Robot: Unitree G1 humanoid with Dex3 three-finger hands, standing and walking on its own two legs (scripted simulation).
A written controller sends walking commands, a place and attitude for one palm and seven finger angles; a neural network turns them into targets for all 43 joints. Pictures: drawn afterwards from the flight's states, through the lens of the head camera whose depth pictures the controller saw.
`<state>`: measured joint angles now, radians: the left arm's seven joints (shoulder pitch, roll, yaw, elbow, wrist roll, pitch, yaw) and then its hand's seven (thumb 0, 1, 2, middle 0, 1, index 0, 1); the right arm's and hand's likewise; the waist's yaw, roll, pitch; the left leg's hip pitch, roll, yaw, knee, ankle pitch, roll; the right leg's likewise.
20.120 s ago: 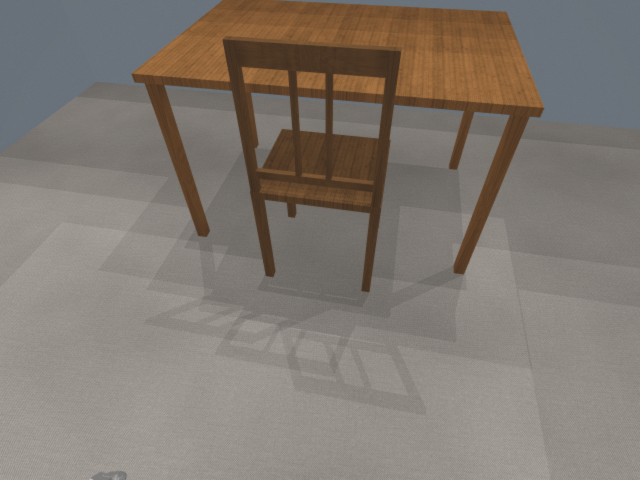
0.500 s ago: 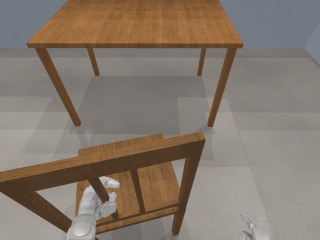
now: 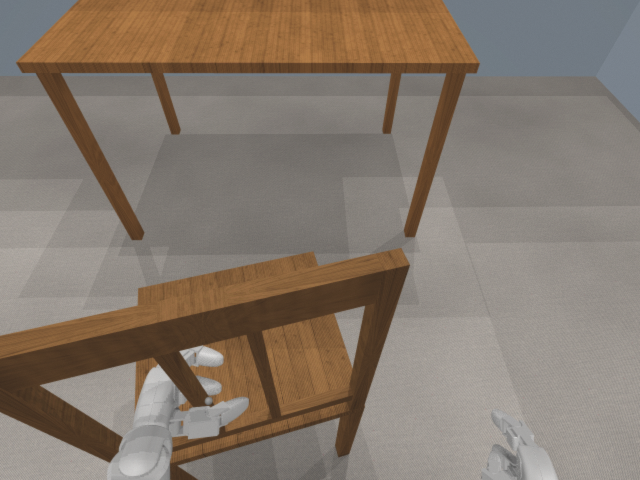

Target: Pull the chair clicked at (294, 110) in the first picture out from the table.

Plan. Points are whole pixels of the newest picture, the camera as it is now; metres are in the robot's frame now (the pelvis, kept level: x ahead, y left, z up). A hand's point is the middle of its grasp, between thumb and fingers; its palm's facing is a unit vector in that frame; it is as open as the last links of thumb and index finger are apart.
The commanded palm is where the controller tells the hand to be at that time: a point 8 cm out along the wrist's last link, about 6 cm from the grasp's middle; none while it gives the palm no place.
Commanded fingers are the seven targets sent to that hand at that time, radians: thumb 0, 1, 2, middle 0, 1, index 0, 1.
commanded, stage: open the thumb and straighten the fingers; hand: left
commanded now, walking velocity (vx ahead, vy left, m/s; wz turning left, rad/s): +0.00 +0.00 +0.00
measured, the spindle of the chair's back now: (197, 396) +0.24 +0.17 -0.06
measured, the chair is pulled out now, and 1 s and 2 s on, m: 0.69 0.69 0.69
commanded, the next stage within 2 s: draw the fingers out of the gap in 0.46 s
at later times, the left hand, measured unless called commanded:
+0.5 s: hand (200, 406) +0.23 +0.16 -0.05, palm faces +0.08 -0.98 -0.18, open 17.2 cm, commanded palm +0.20 +0.21 -0.03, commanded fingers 0.00 -0.55 0.20 0.00 0.00 0.00 0.00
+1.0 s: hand (191, 462) +0.16 +0.16 -0.05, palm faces +0.08 -0.98 -0.17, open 17.5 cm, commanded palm +0.13 +0.20 -0.03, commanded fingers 0.00 -0.55 0.20 0.00 0.00 0.00 0.00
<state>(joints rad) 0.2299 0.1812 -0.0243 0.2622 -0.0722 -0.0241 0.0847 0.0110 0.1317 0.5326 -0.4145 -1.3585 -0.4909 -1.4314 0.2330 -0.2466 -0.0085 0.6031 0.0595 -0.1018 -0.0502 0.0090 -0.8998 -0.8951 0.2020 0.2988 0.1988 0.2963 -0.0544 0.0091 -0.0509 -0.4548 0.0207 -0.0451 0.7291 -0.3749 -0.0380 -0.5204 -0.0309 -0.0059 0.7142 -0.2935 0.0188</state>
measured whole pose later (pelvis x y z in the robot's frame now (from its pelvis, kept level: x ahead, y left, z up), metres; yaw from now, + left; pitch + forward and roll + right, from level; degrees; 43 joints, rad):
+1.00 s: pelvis +0.02 +0.01 -0.04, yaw +2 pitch +12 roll -2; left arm 0.69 0.18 -0.09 -0.27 -0.03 0.14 0.09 -0.01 -0.53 0.20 0.00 0.00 -0.01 -0.01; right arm 0.25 -0.21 0.00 0.46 0.04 -0.10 -0.10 0.01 -0.90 -0.90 0.20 0.30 0.20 0.30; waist -0.02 0.04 -0.16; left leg -0.68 0.00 -0.09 1.02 -0.54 -0.03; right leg -0.72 -0.05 -0.05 0.97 -0.45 0.03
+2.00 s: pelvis +0.01 +0.00 -0.04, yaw +2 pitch +8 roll -2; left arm 0.83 0.30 0.13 -0.51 -0.18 -0.17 -0.08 -0.02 -0.48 0.23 -0.01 -0.01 -0.02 -0.02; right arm 0.24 -0.17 -0.03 0.50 0.09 -0.12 -0.12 0.01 -0.90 -0.90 0.20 0.30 0.20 0.30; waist 0.03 0.05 -0.15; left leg -0.65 0.02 -0.10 1.05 -0.55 -0.04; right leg -0.69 -0.03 -0.05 0.99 -0.45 0.02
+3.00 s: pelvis +0.04 -0.02 +0.02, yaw +4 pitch -4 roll +0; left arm 0.64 0.45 0.14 -0.37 -0.09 0.24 0.15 0.01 0.89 0.89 -0.28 -0.33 -0.37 -0.32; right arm 0.20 -0.24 0.04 0.69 0.05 -0.27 -0.10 0.01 -0.90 -0.90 0.20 0.30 0.20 0.30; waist 0.08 0.08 0.05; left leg -0.13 0.04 -0.12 0.54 -0.35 -0.07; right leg -0.18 -0.03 -0.09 0.57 -0.32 -0.01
